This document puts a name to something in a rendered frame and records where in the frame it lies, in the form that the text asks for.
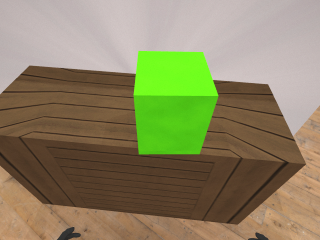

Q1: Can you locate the carton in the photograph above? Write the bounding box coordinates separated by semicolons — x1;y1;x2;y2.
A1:
133;51;219;155

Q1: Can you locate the pedestal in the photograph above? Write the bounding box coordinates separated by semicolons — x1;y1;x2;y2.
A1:
0;65;306;225

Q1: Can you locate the robot left hand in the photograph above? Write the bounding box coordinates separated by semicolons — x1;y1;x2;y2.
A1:
57;227;81;240

